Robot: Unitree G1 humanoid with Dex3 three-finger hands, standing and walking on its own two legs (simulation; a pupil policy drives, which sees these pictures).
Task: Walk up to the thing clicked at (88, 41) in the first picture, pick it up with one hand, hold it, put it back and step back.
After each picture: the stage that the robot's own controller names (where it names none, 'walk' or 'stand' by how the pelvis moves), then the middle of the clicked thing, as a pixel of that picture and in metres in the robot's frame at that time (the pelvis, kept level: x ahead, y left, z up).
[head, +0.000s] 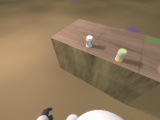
stand; (89, 41) +0.81 +0.04 -0.03
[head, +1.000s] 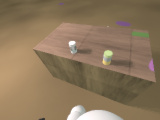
walk; (73, 47) +0.67 +0.23 -0.02
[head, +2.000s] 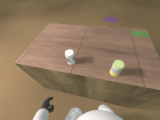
rise first; (70, 57) +0.48 +0.19 +0.00
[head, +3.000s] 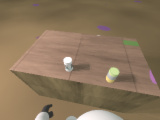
stand; (68, 64) +0.46 +0.20 -0.03
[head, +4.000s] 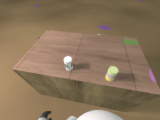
stand; (68, 63) +0.47 +0.21 -0.03
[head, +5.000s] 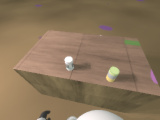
stand; (69, 63) +0.47 +0.20 -0.03
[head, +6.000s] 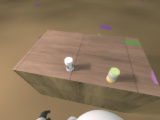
stand; (69, 64) +0.46 +0.20 -0.04
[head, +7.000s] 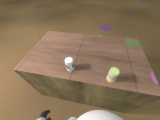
stand; (69, 64) +0.46 +0.20 -0.04
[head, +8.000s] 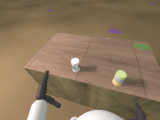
rise first; (75, 65) +0.47 +0.17 -0.03
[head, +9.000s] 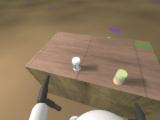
go down; (76, 64) +0.47 +0.16 -0.03
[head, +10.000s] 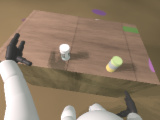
go down; (65, 52) +0.50 +0.16 +0.01
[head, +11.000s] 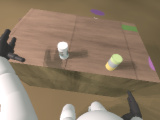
go down; (63, 51) +0.50 +0.16 +0.03
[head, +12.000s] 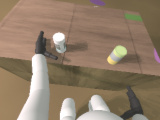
close in; (60, 43) +0.51 +0.16 +0.07
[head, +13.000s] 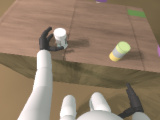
close; (61, 39) +0.53 +0.16 +0.08
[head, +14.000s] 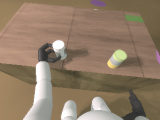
lift; (60, 50) +0.47 +0.17 +0.06
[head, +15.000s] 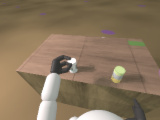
lift; (72, 65) +0.45 +0.16 +0.01
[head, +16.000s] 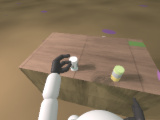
close; (73, 63) +0.47 +0.16 +0.00
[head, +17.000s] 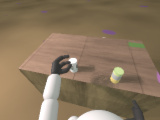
close; (73, 65) +0.46 +0.16 -0.01
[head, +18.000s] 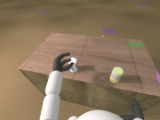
close; (73, 65) +0.47 +0.16 -0.02
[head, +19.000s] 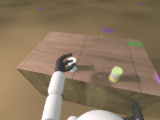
close; (72, 64) +0.47 +0.16 -0.02
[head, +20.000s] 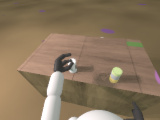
close; (72, 65) +0.46 +0.17 -0.02
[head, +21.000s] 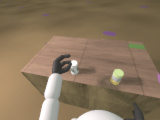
close; (74, 67) +0.46 +0.16 -0.02
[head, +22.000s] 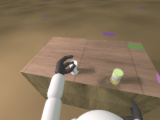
close; (74, 67) +0.46 +0.16 -0.02
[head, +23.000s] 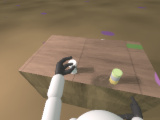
stand; (72, 66) +0.46 +0.16 -0.02
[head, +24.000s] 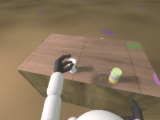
close; (72, 66) +0.47 +0.17 -0.02
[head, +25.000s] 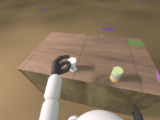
close; (72, 64) +0.47 +0.17 -0.02
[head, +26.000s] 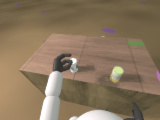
close; (73, 65) +0.47 +0.16 -0.02
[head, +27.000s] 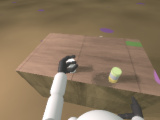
stand; (71, 66) +0.46 +0.17 -0.02
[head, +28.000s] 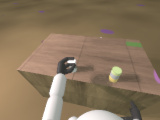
stand; (72, 65) +0.47 +0.16 -0.02
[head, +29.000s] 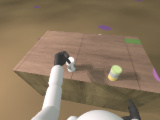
crouch; (70, 64) +0.46 +0.16 -0.02
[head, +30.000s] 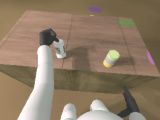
lower; (60, 48) +0.52 +0.17 +0.05
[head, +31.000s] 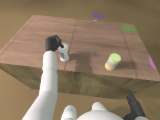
lower; (63, 52) +0.49 +0.16 +0.05
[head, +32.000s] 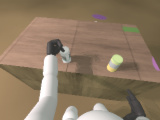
lower; (65, 55) +0.48 +0.16 +0.04
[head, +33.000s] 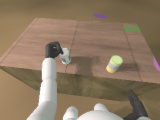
lower; (65, 56) +0.47 +0.16 +0.04
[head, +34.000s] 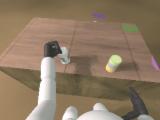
lower; (64, 56) +0.47 +0.16 +0.04
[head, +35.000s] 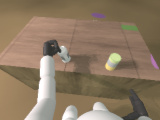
lower; (64, 54) +0.48 +0.16 +0.05
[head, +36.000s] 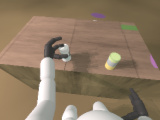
open; (65, 53) +0.49 +0.16 +0.05
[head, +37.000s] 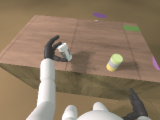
open; (65, 52) +0.49 +0.16 +0.05
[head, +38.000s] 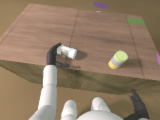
open; (67, 51) +0.48 +0.14 +0.03
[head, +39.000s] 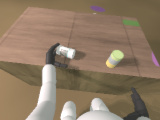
open; (66, 51) +0.49 +0.14 +0.03
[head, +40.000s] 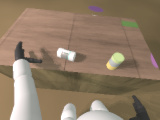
sink last; (66, 54) +0.48 +0.14 +0.02
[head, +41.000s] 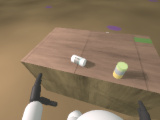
stand; (78, 60) +0.50 +0.14 +0.00
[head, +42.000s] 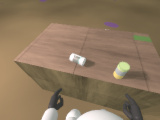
stand; (77, 59) +0.49 +0.13 +0.01
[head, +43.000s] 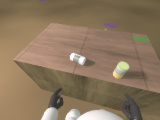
stand; (77, 58) +0.49 +0.13 +0.01
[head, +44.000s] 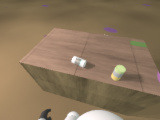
stand; (79, 61) +0.50 +0.12 -0.03
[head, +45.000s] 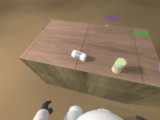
walk; (79, 55) +0.53 +0.12 -0.05
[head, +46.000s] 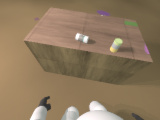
walk; (82, 38) +0.73 +0.10 -0.05
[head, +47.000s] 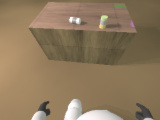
walk; (75, 20) +1.00 +0.24 -0.03
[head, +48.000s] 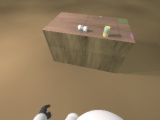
stand; (82, 28) +1.10 +0.16 -0.05
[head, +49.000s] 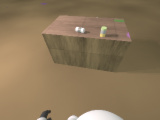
stand; (80, 30) +1.12 +0.19 -0.06
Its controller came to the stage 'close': yes
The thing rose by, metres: 0.01
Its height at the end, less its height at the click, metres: -0.02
